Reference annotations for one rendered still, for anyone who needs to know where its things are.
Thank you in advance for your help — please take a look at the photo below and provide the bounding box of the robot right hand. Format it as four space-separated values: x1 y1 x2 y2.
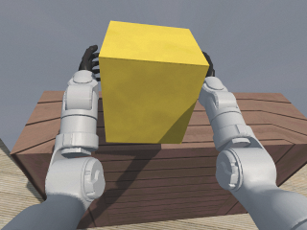
202 52 215 78

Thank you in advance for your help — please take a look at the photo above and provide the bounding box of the right robot forearm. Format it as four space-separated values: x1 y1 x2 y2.
198 77 277 180

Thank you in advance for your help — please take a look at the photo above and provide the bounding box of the left robot upper arm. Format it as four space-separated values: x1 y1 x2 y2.
1 156 106 230

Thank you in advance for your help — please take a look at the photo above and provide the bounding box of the carton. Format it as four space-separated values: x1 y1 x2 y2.
98 20 210 145

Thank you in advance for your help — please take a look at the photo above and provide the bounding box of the pedestal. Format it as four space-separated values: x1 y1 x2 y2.
10 90 307 230

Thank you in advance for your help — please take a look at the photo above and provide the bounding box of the left robot forearm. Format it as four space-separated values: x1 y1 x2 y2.
45 70 99 195

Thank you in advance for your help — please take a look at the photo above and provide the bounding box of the robot left hand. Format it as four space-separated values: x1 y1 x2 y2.
78 45 101 81

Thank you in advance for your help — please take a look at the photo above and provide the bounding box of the right robot upper arm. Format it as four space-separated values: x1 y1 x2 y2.
215 148 307 230

